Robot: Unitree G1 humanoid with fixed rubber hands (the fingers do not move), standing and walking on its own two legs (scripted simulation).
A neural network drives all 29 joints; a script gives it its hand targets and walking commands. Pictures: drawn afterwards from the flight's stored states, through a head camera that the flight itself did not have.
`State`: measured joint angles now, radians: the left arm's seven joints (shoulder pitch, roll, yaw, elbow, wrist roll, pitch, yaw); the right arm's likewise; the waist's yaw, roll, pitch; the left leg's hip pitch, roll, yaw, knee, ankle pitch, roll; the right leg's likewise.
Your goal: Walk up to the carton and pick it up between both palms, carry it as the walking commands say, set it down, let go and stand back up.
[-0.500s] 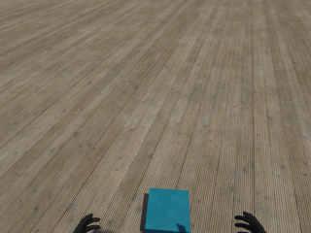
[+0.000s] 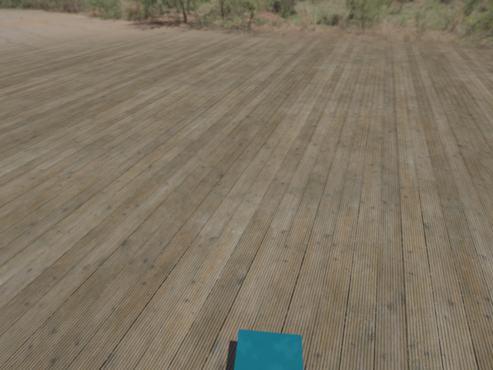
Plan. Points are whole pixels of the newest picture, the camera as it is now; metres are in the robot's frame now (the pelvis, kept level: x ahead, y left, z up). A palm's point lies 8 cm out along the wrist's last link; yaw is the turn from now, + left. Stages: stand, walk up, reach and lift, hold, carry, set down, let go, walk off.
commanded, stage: stand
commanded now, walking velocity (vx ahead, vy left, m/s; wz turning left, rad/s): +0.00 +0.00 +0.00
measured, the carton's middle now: out of the picture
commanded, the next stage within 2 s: none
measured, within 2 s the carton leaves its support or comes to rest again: neither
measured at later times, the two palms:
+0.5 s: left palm out of the picture -0.01 +0.29 -0.12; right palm out of the picture +0.03 -0.28 -0.12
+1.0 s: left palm out of the picture +0.00 +0.29 -0.12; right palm out of the picture +0.03 -0.29 -0.11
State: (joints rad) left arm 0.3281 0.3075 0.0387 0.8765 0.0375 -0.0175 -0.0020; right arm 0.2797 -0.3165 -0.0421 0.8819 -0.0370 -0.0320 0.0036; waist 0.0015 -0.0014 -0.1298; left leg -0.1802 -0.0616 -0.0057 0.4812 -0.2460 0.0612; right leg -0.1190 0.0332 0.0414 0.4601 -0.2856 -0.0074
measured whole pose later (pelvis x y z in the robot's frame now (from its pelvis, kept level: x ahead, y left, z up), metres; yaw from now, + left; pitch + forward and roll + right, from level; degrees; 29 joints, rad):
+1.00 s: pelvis -0.03 +0.00 +0.00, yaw +1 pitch -3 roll +0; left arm 0.25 0.32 0.02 1.09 0.01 -0.03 0.00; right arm 0.18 -0.33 -0.02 1.12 -0.01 -0.03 0.00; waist 0.00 0.00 -0.03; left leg -0.19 -0.07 -0.01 0.40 -0.15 0.06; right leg -0.14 0.02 0.03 0.42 -0.22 0.00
